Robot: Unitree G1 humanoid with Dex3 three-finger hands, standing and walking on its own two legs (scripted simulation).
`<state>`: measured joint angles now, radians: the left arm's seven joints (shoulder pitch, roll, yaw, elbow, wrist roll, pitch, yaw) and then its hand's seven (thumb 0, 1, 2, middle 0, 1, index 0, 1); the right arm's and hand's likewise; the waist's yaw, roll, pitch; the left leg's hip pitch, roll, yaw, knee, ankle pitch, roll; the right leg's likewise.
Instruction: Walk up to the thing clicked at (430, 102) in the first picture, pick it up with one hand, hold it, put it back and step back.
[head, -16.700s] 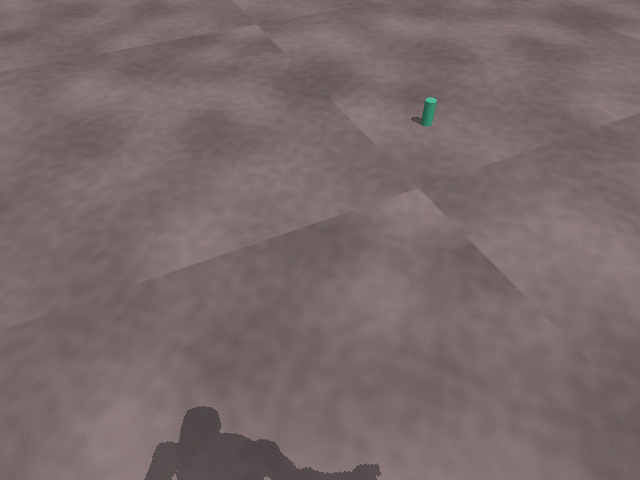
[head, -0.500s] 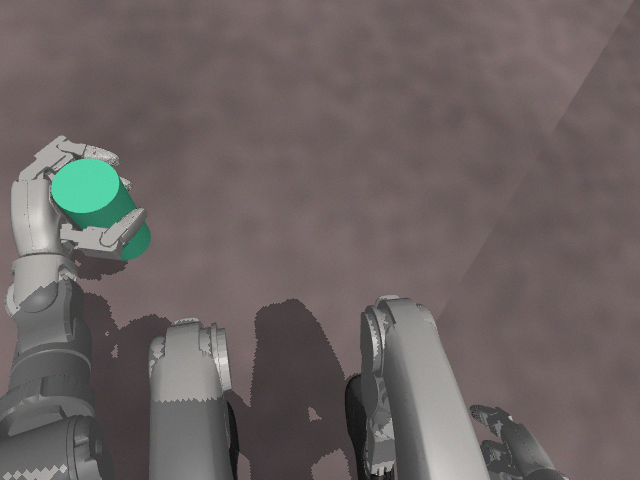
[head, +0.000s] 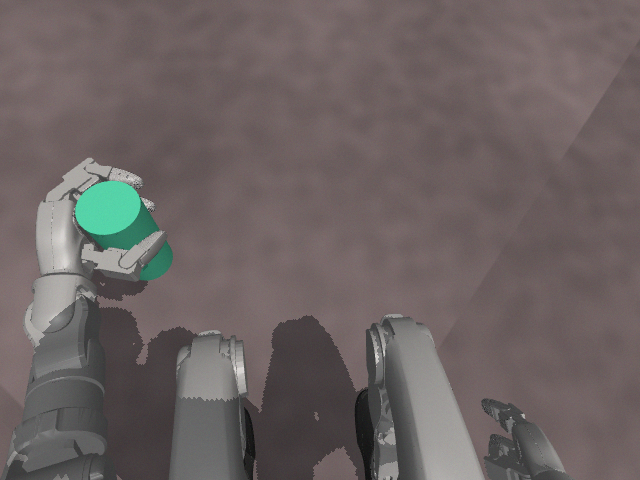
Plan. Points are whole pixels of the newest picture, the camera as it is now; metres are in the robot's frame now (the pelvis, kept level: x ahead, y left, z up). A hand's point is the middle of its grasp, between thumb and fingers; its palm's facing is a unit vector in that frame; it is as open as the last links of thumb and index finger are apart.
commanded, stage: lift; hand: left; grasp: from the side
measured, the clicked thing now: (131, 236) +0.43 +0.22 -0.05
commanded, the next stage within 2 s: hold in 1.54 s
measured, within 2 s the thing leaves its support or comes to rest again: neither
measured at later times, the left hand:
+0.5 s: hand (22, 162) +0.40 +0.21 +0.17, palm faces +0.10 -0.99 -0.07, open 8.9 cm
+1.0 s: hand out of the picture +0.39 +0.20 +0.28, palm faces +0.10 -0.99 -0.06, open 8.9 cm
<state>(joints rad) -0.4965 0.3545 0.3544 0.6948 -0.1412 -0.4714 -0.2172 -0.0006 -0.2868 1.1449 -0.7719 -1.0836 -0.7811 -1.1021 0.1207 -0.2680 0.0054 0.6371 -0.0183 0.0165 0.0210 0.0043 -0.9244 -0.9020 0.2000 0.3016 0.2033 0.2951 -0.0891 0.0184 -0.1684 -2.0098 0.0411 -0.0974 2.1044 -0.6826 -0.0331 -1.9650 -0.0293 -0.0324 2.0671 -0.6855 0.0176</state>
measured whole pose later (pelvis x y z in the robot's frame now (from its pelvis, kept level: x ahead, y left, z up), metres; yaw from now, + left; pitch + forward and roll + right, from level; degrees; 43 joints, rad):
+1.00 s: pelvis +0.06 +0.01 +0.25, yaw +3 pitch +17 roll -3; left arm -0.12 0.26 0.14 0.35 -0.17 -0.30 -0.09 0.00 -0.29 1.15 -0.78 -1.07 -0.79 -1.09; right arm 0.22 -0.22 0.01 0.64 0.03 -0.05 -0.04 0.01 -0.91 -0.90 0.20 0.30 0.20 0.30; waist -0.03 0.02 -0.11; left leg -0.98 0.05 -0.04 1.21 -0.53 -0.02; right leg -0.93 -0.03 -0.05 1.16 -0.52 0.03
